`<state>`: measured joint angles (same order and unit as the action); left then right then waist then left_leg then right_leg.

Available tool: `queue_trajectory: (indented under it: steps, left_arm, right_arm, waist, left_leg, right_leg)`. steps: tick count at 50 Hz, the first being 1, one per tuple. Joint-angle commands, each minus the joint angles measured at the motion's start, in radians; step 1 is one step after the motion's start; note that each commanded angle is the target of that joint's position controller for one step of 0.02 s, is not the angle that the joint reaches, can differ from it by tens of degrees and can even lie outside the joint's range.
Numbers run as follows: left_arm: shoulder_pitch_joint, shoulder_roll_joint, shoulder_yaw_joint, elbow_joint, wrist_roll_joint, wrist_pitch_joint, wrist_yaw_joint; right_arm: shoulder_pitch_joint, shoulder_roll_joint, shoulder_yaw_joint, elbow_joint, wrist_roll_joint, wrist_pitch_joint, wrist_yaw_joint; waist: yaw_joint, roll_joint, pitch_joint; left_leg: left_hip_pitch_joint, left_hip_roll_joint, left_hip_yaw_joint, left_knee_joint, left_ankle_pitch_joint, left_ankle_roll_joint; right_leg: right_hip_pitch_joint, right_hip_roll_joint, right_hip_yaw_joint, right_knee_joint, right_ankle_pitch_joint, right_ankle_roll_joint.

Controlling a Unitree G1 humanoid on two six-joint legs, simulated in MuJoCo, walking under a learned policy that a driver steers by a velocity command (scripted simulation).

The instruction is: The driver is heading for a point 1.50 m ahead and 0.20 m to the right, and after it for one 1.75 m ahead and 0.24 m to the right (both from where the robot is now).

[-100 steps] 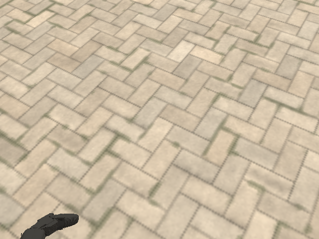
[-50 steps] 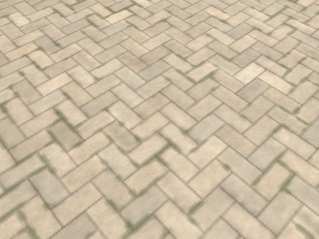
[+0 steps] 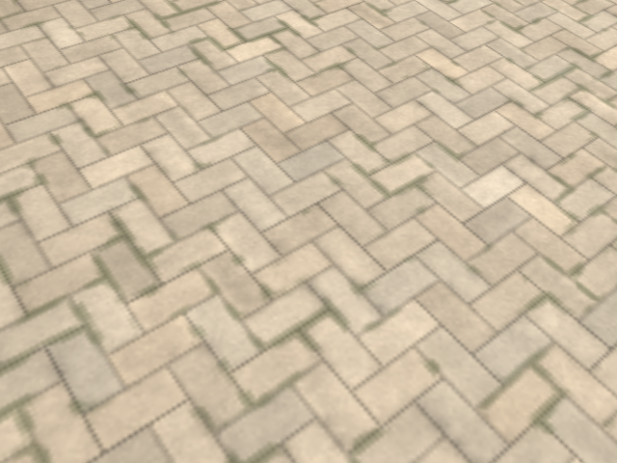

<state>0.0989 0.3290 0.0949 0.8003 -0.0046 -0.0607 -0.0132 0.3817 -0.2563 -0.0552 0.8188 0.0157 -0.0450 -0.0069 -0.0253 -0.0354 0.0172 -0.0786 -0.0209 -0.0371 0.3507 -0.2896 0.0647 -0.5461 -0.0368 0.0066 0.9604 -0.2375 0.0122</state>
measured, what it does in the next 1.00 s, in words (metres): walks ahead, turning right: right foot, then left foot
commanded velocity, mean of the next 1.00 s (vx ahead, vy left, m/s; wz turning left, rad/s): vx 0.46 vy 0.00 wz -0.22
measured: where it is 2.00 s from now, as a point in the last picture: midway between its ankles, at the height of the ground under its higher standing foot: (362, 248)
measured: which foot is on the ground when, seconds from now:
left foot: down 0.00-0.32, up 0.34-0.76, down 0.78-1.00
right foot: up 0.00-0.28, down 0.30-0.80, up 0.82-1.00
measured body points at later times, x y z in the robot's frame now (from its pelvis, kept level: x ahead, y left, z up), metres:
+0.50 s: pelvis +0.27 -0.04 -0.01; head +0.31 -0.04 +0.44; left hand +0.37 +0.23 -0.13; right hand +0.39 -0.31 -0.11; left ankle +0.25 +0.11 -0.67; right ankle +0.31 -0.12 -0.75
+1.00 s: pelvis +0.56 -0.01 +0.00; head +0.58 -0.01 +0.45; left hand +0.77 +0.21 -0.11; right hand +0.55 -0.30 -0.11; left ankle +0.60 +0.09 -0.75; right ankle +0.53 -0.16 -0.67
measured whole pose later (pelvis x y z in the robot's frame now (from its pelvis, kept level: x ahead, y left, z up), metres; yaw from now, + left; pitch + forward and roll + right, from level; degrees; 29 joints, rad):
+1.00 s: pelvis +0.56 -0.01 +0.00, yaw -18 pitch +1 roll +1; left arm 0.23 0.32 0.06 0.72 -0.02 -0.04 -0.01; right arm 0.31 -0.26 -0.05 0.75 -0.01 -0.10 0.02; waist -0.03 -0.05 0.02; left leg -0.21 -0.03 0.03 0.37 -0.18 0.03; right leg -0.57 -0.04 0.06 1.07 -0.31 -0.01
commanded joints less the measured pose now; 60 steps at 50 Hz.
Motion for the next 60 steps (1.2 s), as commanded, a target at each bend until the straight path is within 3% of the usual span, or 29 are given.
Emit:
queue_trajectory:
  steps: [1,5,10,12,13,15,16,17,18,19,20,21,23,25,28,31,35,38,39,40,41,42,43,44,47,51,53,57,60]
  left_arm:
    - [-0.141,0.053,0.007,-0.084,0.004,-0.035,-0.006]
    - [-0.231,0.015,-0.015,-0.112,-0.01,-0.039,-0.023]
    - [-0.286,0.026,-0.028,-0.141,-0.021,-0.053,-0.05]
    - [-0.246,0.047,-0.023,-0.135,-0.022,-0.056,-0.058]
    - [-0.196,0.068,-0.015,-0.124,-0.02,-0.054,-0.056]
    - [0.064,0.128,0.017,-0.057,-0.019,-0.042,-0.042]
    - [0.236,0.171,0.027,-0.029,-0.014,-0.033,-0.032]
    - [0.315,0.242,0.043,-0.005,-0.013,-0.034,-0.039]
    - [0.285,0.141,0.018,-0.002,-0.029,-0.037,-0.04]
    - [0.212,0.119,0.011,-0.017,-0.022,-0.035,-0.031]
    - [0.162,0.107,0.005,-0.037,-0.012,-0.034,-0.025]
    - [0.122,0.093,0.0,-0.046,-0.004,-0.036,-0.024]
    - [0.09,0.073,-0.009,-0.063,0.006,-0.037,-0.016]
    - [0.098,0.078,-0.008,-0.064,-0.011,-0.035,-0.007]
    - [0.133,0.116,0.004,-0.063,-0.017,-0.032,0.011]
    - [0.197,0.132,0.012,-0.056,-0.026,-0.017,0.021]
    - [0.26,0.122,0.011,-0.048,-0.034,0.005,0.028]
    - [0.24,0.105,0.008,-0.063,-0.021,0.015,0.028]
    - [0.24,0.055,-0.01,-0.075,-0.012,0.012,0.022]
    - [0.279,-0.021,-0.033,-0.104,0.001,0.007,0.022]
    - [0.377,-0.011,-0.041,-0.132,-0.033,-0.004,0.02]
    - [0.36,0.082,-0.021,-0.097,-0.045,-0.001,0.023]
    - [0.267,0.105,-0.015,-0.105,-0.036,0.003,0.021]
    - [0.214,0.089,-0.017,-0.117,-0.023,0.002,0.021]
    - [0.183,0.043,-0.02,-0.133,-0.018,0.007,0.009]
    - [0.094,-0.002,-0.044,-0.163,0.001,0.005,-0.001]
    - [0.032,-0.013,-0.054,-0.173,-0.001,-0.004,-0.011]
    - [-0.079,0.006,-0.054,-0.203,-0.012,-0.014,-0.022]
    - [-0.101,0.033,-0.045,-0.22,-0.014,-0.019,-0.029]
  right_arm:
    - [-0.004,-0.169,-0.038,-0.069,-0.005,-0.025,-0.02]
    - [0.049,-0.17,-0.037,-0.052,-0.008,-0.022,-0.023]
    - [0.082,-0.186,-0.042,-0.028,-0.002,-0.019,-0.019]
    - [0.071,-0.191,-0.043,-0.025,-0.002,-0.014,-0.021]
    - [0.062,-0.201,-0.046,-0.026,-0.007,-0.011,-0.024]
    - [0.04,-0.207,-0.044,-0.03,-0.015,0.003,-0.028]
    - [0.054,-0.18,-0.03,-0.047,-0.034,0.003,-0.032]
    - [0.167,-0.058,0.001,-0.072,-0.032,-0.018,-0.017]
    - [0.071,-0.138,-0.006,-0.076,-0.01,-0.05,-0.008]
    - [-0.039,-0.177,-0.016,-0.115,0.025,-0.073,0.003]
    - [-0.103,-0.173,-0.008,-0.13,0.02,-0.09,0.003]
    - [-0.134,-0.166,-0.013,-0.138,0.0,-0.098,0.001]
    - [-0.107,-0.153,-0.016,-0.143,-0.02,-0.087,0.001]
    - [-0.098,-0.132,-0.011,-0.152,-0.032,-0.069,-0.002]
    - [-0.216,-0.099,0.005,-0.198,-0.037,-0.061,-0.007]
    - [-0.337,-0.079,0.015,-0.23,-0.027,-0.071,0.001]
    - [-0.384,-0.122,-0.003,-0.254,-0.007,-0.081,0.013]
    - [-0.265,-0.165,-0.03,-0.23,-0.003,-0.092,0.013]
    - [-0.15,-0.204,-0.046,-0.218,-0.017,-0.097,0.006]
    - [-0.016,-0.267,-0.061,-0.206,-0.033,-0.091,-0.003]
    - [0.032,-0.302,-0.071,-0.166,-0.033,-0.078,0.012]
    - [-0.017,-0.195,-0.047,-0.183,-0.022,-0.076,0.017]
    - [-0.048,-0.147,-0.034,-0.182,-0.019,-0.071,0.016]
    - [-0.09,-0.136,-0.028,-0.178,-0.027,-0.067,0.019]
    - [-0.123,-0.11,-0.021,-0.153,-0.029,-0.073,0.021]
    - [-0.104,-0.161,-0.037,-0.117,-0.009,-0.076,0.019]
    - [-0.095,-0.182,-0.041,-0.104,-0.004,-0.067,0.016]
    - [-0.025,-0.213,-0.046,-0.062,0.01,-0.052,0.016]
    - [-0.007,-0.228,-0.05,-0.035,0.017,-0.036,0.011]
  waist:
    - [-0.012,0.123,0.035]
    - [-0.058,0.16,0.074]
    - [-0.076,0.17,0.126]
    - [-0.045,0.184,0.099]
    - [-0.018,0.199,0.051]
    - [0.118,0.184,-0.132]
    - [0.175,0.088,-0.263]
    - [0.088,-0.236,-0.397]
    - [0.135,-0.18,-0.366]
    - [0.132,-0.124,-0.199]
    - [0.11,0.004,-0.134]
    - [0.073,0.058,-0.068]
    - [0.016,0.013,-0.049]
    - [-0.001,-0.009,-0.021]
    - [0.03,-0.006,0.022]
    - [0.085,-0.017,0.015]
    - [0.092,-0.04,-0.011]
    - [0.012,-0.071,-0.053]
    - [-0.046,-0.038,-0.15]
    - [-0.07,0.135,-0.299]
    - [-0.014,0.438,-0.352]
    - [-0.033,0.269,-0.233]
    - [-0.048,0.171,-0.128]
    - [-0.031,0.107,-0.073]
    - [0.013,0.145,-0.018]
    - [0.009,0.112,-0.004]
    - [-0.012,0.107,0.004]
    - [-0.048,0.116,0.023]
    - [-0.029,0.127,0.029]
  left_leg:
    - [0.14,0.212,-0.222,-0.191,0.245,0.139]
    - [0.045,0.179,-0.147,-0.214,0.242,0.113]
    - [0.116,0.242,-0.129,-0.198,0.294,0.116]
    - [0.175,0.262,-0.102,-0.144,0.49,0.098]
    - [0.206,0.259,-0.081,-0.076,0.707,0.086]
    - [0.164,0.205,-0.006,0.249,1.048,0.043]
    - [-0.072,0.18,-0.001,0.532,0.788,0.015]
    - [-0.468,-0.037,-0.008,0.933,-0.039,-0.066]
    - [-0.593,-0.033,-0.122,1.051,-0.225,-0.055]
    - [-0.671,0.021,-0.116,1.056,-0.158,-0.04]
    - [-0.634,0.065,-0.101,0.994,-0.088,-0.026]
    - [-0.603,0.093,-0.088,0.912,-0.05,-0.029]
    - [-0.521,0.122,-0.085,0.822,-0.018,-0.043]
    - [-0.509,0.133,-0.061,0.724,-0.019,-0.077]
    - [-0.494,0.117,-0.026,0.495,0.149,-0.119]
    - [-0.396,0.055,-0.008,0.273,0.356,-0.14]
    - [-0.351,0.033,-0.052,0.153,0.335,-0.129]
    - [-0.184,0.033,-0.036,0.088,0.223,-0.068]
    - [0.009,0.114,-0.094,0.094,0.189,-0.015]
    - [0.3,0.315,-0.351,0.083,0.084,0.061]
    - [0.416,0.468,-0.795,-0.033,-0.154,0.189]
    - [0.331,0.425,-0.743,-0.066,-0.269,0.167]
    - [0.223,0.37,-0.55,-0.061,-0.191,0.131]
    - [0.117,0.321,-0.437,-0.076,-0.057,0.12]
    - [-0.026,0.253,-0.268,-0.138,0.166,0.131]
    - [-0.039,0.256,-0.165,-0.192,0.292,0.165]
    - [-0.052,0.237,-0.104,-0.203,0.302,0.152]
    - [-0.029,0.247,-0.067,-0.192,0.29,0.127]
    - [0.043,0.284,-0.071,-0.146,0.345,0.102]
  right_leg:
    - [-0.231,-0.009,0.012,-0.126,0.17,0.029]
    - [-0.116,0.015,-0.022,-0.332,0.31,0.041]
    - [-0.114,0.013,-0.042,-0.452,0.291,-0.014]
    - [-0.066,0.025,-0.056,-0.47,0.237,-0.056]
    - [0.002,0.053,-0.077,-0.459,0.197,-0.081]
    - [0.343,0.111,-0.114,-0.457,0.194,-0.147]
    - [0.672,-0.037,0.094,-0.409,0.162,-0.21]
    - [0.977,-0.288,0.68,-0.53,-0.117,-0.4]
    - [0.969,-0.289,0.828,-0.68,-0.233,-0.382]
    - [0.838,-0.268,0.677,-0.698,-0.199,-0.341]
    - [0.689,-0.228,0.568,-0.711,-0.1,-0.315]
    - [0.558,-0.191,0.491,-0.728,0.011,-0.308]
    - [0.431,-0.143,0.417,-0.771,0.112,-0.314]
    - [0.343,-0.129,0.358,-0.8,0.154,-0.325]
    - [0.244,-0.079,0.271,-0.814,0.169,-0.294]
    - [0.214,-0.037,0.235,-0.774,0.157,-0.243]
    - [0.333,-0.079,0.339,-0.664,0.085,-0.209]
    - [0.359,-0.071,0.383,-0.515,0.127,-0.162]
    - [0.305,-0.016,0.335,-0.326,0.116,-0.129]
    - [0.106,0.086,0.209,-0.013,-0.126,-0.077]
    - [-0.165,0.117,0.142,0.24,-0.374,-0.047]
    - [-0.236,0.056,0.181,0.338,-0.294,-0.035]
    - [-0.24,0.026,0.152,0.348,-0.204,-0.03]
    - [-0.21,0.001,0.133,0.313,-0.145,-0.027]
    - [-0.129,-0.04,0.113,0.18,-0.08,-0.024]
    - [-0.129,-0.062,0.067,-0.051,0.022,-0.007]
    - [-0.083,-0.056,0.041,-0.191,0.127,-0.007]
    - [-0.004,-0.022,0.008,-0.349,0.218,-0.016]
    - [0.03,-0.009,0.003,-0.416,0.156,-0.056]
Velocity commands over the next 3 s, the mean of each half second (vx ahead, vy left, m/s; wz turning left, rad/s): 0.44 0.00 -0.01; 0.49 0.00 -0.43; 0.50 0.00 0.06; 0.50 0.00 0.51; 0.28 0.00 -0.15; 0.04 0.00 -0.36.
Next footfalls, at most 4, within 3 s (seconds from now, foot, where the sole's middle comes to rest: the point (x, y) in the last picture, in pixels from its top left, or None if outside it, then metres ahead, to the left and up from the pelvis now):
0.30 right None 0.35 -0.12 -0.78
0.78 left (254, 399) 0.64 0.08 -0.78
1.26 right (391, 340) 0.79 -0.25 -0.78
1.80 left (318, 232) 1.13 -0.09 -0.78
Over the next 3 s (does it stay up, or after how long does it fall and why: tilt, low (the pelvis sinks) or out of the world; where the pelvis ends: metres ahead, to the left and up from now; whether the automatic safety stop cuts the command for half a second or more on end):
stays up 1.33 -0.15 -0.01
